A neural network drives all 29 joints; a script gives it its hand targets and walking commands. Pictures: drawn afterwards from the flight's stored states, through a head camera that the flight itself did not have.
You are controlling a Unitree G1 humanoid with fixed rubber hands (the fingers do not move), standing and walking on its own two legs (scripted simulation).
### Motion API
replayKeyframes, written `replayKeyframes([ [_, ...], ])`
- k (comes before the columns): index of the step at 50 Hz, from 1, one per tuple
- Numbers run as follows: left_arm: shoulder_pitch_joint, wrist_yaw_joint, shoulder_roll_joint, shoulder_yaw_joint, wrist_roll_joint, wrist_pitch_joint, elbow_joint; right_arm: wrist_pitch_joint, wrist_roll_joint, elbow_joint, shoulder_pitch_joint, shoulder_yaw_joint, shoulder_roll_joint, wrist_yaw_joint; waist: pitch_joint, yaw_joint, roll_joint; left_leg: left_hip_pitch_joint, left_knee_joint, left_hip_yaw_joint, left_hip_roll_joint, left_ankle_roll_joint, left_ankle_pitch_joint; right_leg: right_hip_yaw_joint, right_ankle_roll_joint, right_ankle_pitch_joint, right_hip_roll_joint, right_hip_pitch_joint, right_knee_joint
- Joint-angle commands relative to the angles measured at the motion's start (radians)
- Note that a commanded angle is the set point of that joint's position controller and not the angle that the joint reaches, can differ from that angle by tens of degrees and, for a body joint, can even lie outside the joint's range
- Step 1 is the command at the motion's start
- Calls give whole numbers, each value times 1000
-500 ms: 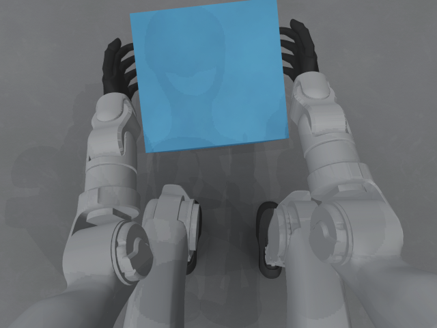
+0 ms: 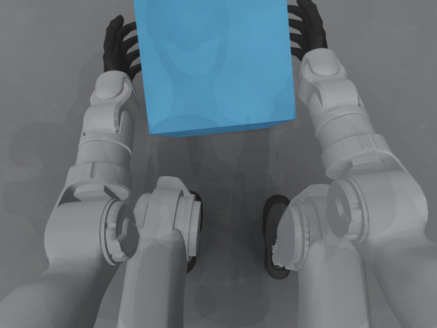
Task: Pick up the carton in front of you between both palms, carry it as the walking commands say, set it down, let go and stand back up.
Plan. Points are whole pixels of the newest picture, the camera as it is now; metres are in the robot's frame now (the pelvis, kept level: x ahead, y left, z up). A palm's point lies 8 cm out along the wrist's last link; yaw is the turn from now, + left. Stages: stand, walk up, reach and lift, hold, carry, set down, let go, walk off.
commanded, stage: set down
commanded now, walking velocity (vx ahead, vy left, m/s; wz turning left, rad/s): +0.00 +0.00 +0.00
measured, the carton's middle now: (216, 76) +0.50 +0.05 -0.23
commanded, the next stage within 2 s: none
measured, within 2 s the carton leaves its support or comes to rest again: rests again in 0.20 s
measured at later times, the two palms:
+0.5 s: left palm (121, 77) +0.48 +0.20 -0.17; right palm (305, 55) +0.53 -0.10 -0.17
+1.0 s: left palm (116, 92) +0.46 +0.22 -0.20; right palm (331, 67) +0.52 -0.15 -0.20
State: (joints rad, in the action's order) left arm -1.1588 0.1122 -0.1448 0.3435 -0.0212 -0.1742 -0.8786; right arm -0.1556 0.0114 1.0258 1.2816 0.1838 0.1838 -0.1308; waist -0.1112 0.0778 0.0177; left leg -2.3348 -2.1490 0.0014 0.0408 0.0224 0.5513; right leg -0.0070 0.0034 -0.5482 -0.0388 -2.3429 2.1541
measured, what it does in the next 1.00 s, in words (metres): stands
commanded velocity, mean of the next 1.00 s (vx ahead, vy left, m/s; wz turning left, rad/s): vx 0.00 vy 0.00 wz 0.00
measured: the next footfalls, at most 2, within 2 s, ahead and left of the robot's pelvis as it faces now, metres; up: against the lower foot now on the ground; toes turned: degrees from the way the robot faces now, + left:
none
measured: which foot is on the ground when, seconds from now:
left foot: down 0.00-1.00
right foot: down 0.00-1.00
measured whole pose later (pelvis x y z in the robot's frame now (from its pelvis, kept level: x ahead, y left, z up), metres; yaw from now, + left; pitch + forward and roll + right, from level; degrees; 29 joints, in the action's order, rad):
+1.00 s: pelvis -0.01 +0.00 -0.01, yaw +0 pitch +36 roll +2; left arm -1.26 0.09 -0.28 0.22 -0.18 0.03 -1.15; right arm -0.01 -0.16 1.21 1.38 0.03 0.37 -0.10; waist -0.35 0.08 0.00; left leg -2.27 -2.19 -0.01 0.04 0.03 0.55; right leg -0.01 0.01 -0.54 -0.05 -2.29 2.20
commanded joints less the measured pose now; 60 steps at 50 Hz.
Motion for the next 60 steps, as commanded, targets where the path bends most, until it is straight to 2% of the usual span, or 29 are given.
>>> replayKeyframes([
  [1, -582, -267, 887, -407, -84, 41, 111, 49, -78, -113, 484, -311, -910, 231, 1036, 17, 19, 572, 159, -58, 88, 16, -340, 49, -15, 256, -115, 539, -137],
  [15, -639, -263, 789, -356, -124, 88, 10, 86, -73, 10, 495, -262, -801, 209, 896, -10, 41, 478, 117, -51, 77, 8, -276, 31, -27, 219, -103, 528, -113],
  [23, -637, -270, 696, -291, -81, 86, -71, 74, -16, 93, 472, -190, -715, 221, 745, -24, 27, 388, 120, -43, 69, -6, -170, 14, -41, 138, -95, 463, -118],
  [35, -575, -263, 552, -188, -8, 82, -152, 66, 68, 160, 417, -97, -557, 222, 614, -40, 28, 334, 124, -27, 63, -13, -112, 0, -45, 82, -84, 404, -127],
  [39, -516, -225, 416, -139, 5, 101, -179, 87, 69, 159, 404, -80, -399, 192, 635, -29, 23, 374, 121, -34, 52, 5, -122, 2, -28, 89, -70, 437, -127],
  [40, -473, -199, 314, -111, 6, 114, -195, 97, 66, 160, 384, -66, -293, 168, 644, -25, 22, 391, 120, -38, 44, 12, -126, 4, -21, 93, -62, 455, -127],
  [41, -406, -159, 144, -70, 4, 132, -215, 110, 62, 160, 344, -40, -125, 131, 658, -21, 24, 413, 121, -40, 32, 19, -130, 6, -14, 98, -50, 480, -125],
  [42, -317, -103, -89, -41, -12, 157, -227, 127, 51, 154, 278, -4, 108, 77, 680, -21, 27, 436, 127, -40, 19, 28, -134, 5, -5, 105, -36, 513, -129],
  [43, -275, -60, -205, -52, -49, 178, -225, 141, 20, 145, 252, -10, 215, 36, 701, -15, 24, 465, 137, -36, 9, 33, -147, 0, -2, 112, -25, 546, -136],
  [44, -274, -34, -242, -67, -89, 195, -228, 149, -25, 149, 265, -39, 241, 16, 715, 0, 22, 479, 142, -33, 3, 32, -166, -7, -1, 123, -20, 553, -134],
  [46, -284, -12, -274, -95, -145, 219, -224, 163, -119, 141, 298, -108, 249, 11, 758, 37, 35, 484, 133, -30, -8, 25, -216, -17, 3, 160, -9, 562, -114],
  [48, -302, -8, -288, -119, -176, 237, -186, 174, -191, 88, 335, -164, 242, 22, 813, 64, 56, 487, 126, -27, -21, 18, -274, -25, 10, 214, 0, 584, -99],
  [51, -319, -11, -296, -160, -223, 250, -122, 178, -266, 1, 382, -228, 243, 39, 914, 82, 71, 530, 116, -27, -31, 12, -352, -29, 17, 278, 5, 639, -78],
  [55, -266, -11, -322, -164, -248, 234, -54, 165, -280, -75, 333, -223, 283, 38, 1067, 77, 68, 639, 123, -41, -27, 16, -385, -5, 21, 289, 3, 727, -75],
  [60, -160, -1, -293, -166, -255, 187, 64, 128, -223, -153, 220, -157, 293, 25, 1211, 44, 57, 761, 179, -65, -5, 28, -346, 44, 12, 238, -12, 783, -125],
])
